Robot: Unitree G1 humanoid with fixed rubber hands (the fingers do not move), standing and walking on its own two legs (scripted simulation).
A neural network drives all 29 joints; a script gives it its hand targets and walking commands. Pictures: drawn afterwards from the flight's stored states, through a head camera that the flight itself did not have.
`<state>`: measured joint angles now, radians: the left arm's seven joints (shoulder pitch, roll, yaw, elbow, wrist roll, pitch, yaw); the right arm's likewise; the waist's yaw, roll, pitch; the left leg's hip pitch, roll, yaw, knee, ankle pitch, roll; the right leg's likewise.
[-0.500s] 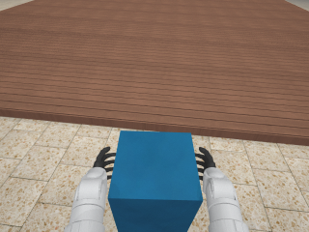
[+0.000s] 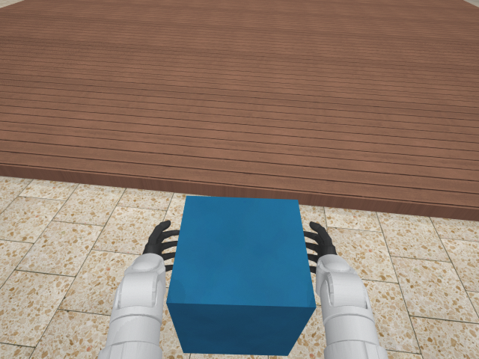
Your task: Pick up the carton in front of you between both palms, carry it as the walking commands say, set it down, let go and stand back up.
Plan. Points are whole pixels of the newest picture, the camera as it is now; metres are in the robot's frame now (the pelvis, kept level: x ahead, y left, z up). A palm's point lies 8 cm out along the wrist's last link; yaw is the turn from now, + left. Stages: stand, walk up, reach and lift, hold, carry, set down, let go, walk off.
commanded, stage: reach and lift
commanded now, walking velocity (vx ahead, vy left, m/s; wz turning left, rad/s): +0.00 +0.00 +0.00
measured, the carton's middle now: (238, 278) +0.30 +0.00 -0.05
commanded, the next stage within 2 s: hold in 0.32 s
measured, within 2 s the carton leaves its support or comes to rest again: neither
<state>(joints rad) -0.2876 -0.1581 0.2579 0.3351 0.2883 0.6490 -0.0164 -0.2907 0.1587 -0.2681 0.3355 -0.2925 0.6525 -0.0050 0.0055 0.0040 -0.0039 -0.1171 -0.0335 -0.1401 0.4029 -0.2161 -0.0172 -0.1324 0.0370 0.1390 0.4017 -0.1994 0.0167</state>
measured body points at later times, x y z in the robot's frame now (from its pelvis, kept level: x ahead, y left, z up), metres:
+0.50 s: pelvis +0.00 +0.00 +0.00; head -0.04 +0.00 +0.45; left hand +0.30 +0.15 +0.05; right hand +0.30 -0.15 +0.05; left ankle +0.01 +0.13 -0.74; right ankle +0.02 -0.13 -0.74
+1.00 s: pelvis -0.01 +0.00 +0.00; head -0.05 +0.00 +0.45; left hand +0.30 +0.15 +0.05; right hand +0.30 -0.15 +0.04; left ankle +0.01 +0.13 -0.74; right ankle +0.02 -0.13 -0.74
